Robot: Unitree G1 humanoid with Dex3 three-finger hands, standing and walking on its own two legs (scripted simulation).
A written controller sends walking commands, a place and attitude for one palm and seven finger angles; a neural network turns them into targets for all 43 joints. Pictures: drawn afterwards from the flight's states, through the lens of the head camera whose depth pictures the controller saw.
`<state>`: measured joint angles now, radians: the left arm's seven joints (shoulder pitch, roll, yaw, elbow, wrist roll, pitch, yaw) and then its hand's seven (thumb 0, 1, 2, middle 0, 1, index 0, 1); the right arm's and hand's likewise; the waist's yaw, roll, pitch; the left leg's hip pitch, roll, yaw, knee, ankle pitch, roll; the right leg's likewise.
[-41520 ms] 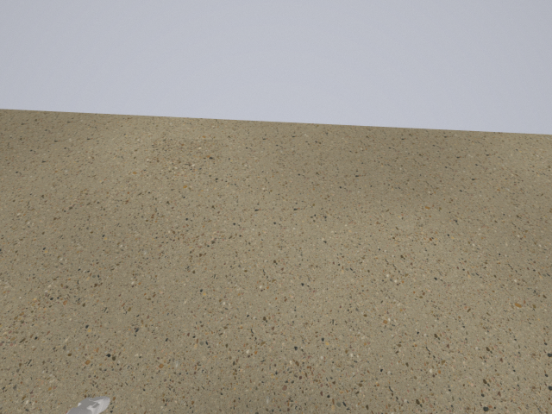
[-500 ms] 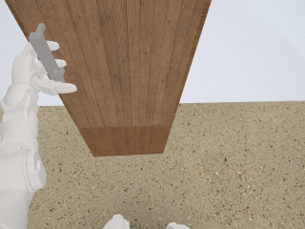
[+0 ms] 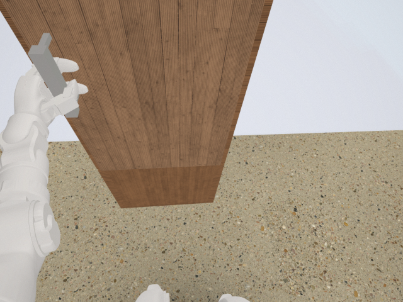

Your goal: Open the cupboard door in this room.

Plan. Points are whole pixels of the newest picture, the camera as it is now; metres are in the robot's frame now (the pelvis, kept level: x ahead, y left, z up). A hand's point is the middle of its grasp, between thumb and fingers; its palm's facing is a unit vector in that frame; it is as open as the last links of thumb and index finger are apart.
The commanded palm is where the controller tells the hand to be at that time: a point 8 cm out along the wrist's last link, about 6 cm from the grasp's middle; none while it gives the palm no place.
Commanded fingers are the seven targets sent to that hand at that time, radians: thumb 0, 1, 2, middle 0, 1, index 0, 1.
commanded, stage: close the thumb around the handle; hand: left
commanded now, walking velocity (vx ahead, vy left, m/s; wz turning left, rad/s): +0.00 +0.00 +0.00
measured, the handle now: (60, 78) +0.52 +0.25 +0.13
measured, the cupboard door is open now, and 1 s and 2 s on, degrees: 0 32 41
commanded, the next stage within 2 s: pull the door open along its arc in 0.02 s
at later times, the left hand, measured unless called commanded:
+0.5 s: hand (72, 118) +0.43 +0.21 +0.12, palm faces +0.01 -1.00 +0.01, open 5.7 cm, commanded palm +0.37 +0.26 +0.12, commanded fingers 0.00 0.90 0.90 -0.40 -1.35 -0.40 -1.35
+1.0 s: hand (111, 185) +0.30 +0.13 +0.12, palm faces +0.46 -0.89 +0.02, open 5.7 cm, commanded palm +0.23 +0.15 +0.12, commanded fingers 0.00 0.90 0.90 -0.40 -1.35 -0.40 -1.35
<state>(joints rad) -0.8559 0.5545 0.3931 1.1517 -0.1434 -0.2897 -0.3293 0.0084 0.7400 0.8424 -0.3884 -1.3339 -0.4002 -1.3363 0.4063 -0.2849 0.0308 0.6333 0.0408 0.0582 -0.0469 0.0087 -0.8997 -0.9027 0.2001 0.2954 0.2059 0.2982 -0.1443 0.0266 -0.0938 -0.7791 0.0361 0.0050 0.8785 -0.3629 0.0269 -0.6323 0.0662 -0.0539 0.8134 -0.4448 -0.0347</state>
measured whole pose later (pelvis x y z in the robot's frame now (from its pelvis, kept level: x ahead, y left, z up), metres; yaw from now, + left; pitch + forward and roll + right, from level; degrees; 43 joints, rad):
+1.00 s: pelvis +0.00 -0.02 +0.02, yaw +3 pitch +3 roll +0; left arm 0.06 -0.03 -0.05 -0.03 -0.02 0.02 0.45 -0.01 0.72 0.76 -0.34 -1.35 -0.38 -1.35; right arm 0.17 -0.19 0.04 0.53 -0.02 0.07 0.00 0.01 -0.90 -0.90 0.20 0.30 0.21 0.30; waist 0.02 0.04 -0.09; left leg -0.47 0.00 -0.01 0.76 -0.33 0.01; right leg -0.34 0.03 -0.07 0.73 -0.45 -0.05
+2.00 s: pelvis +0.00 -0.02 +0.01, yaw +4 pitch +1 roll +0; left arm 0.23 -0.07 -0.25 -0.17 0.06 -0.01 0.51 -0.01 -0.48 0.31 -0.40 -0.88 -0.39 -0.88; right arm 0.17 -0.20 0.03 0.53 -0.03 0.09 0.00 0.02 -0.90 -0.90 0.20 0.30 0.20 0.30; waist 0.02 0.05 -0.06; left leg -0.45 -0.02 -0.03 0.77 -0.34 0.00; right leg -0.31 0.02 -0.09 0.76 -0.47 -0.05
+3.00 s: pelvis +0.00 -0.02 +0.00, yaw +2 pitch +4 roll +0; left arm 0.63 0.18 -0.04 -0.42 -0.18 -0.18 -0.09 -0.01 -0.50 0.30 -0.18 -0.31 -0.16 -0.30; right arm 0.28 -0.23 0.03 0.43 0.03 -0.07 -0.02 0.02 -0.90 -0.90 0.20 0.30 0.20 0.30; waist 0.01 0.05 -0.10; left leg -0.54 0.00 -0.01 0.85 -0.37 0.00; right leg -0.41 0.04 -0.07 0.84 -0.50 -0.05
